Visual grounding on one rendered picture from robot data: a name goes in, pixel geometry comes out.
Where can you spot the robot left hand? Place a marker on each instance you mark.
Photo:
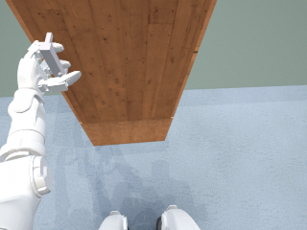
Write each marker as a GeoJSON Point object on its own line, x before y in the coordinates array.
{"type": "Point", "coordinates": [30, 73]}

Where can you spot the left robot upper arm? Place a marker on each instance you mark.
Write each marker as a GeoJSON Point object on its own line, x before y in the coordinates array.
{"type": "Point", "coordinates": [23, 183]}

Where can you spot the robot left forearm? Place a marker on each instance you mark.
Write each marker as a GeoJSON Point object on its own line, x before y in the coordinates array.
{"type": "Point", "coordinates": [27, 135]}

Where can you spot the cupboard door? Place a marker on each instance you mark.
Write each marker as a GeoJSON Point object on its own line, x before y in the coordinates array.
{"type": "Point", "coordinates": [133, 54]}

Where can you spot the handle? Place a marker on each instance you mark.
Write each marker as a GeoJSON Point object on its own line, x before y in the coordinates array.
{"type": "Point", "coordinates": [50, 56]}

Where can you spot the robot right shin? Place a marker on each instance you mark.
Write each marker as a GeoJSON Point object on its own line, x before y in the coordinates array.
{"type": "Point", "coordinates": [169, 208]}

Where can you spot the left robot thigh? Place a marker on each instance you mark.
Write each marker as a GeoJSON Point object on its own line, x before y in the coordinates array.
{"type": "Point", "coordinates": [115, 222]}

